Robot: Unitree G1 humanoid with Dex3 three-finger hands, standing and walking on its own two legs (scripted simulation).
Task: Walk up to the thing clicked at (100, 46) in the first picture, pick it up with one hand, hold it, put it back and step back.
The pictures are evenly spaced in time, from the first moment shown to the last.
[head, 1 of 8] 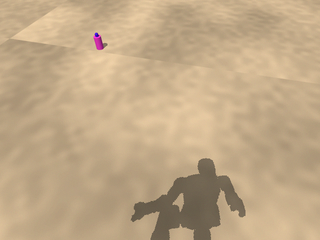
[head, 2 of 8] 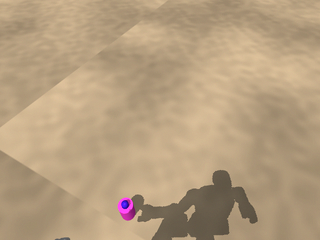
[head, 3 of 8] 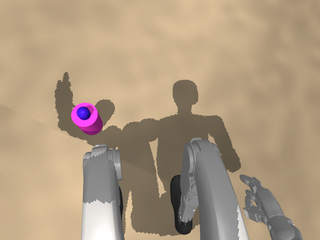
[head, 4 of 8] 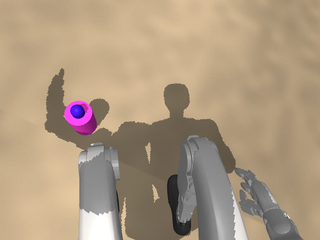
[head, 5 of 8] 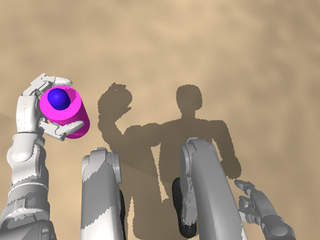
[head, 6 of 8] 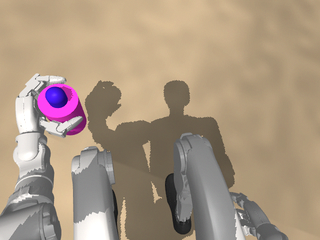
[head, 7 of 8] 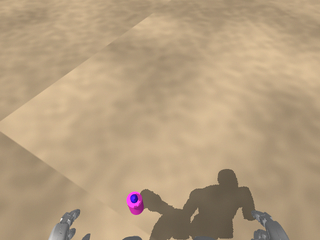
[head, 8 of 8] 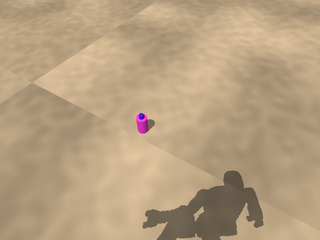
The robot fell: no
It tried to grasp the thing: yes
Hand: left
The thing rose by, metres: 0.66
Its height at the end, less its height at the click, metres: +0.00
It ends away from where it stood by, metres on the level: 0.03
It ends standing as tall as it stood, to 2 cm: yes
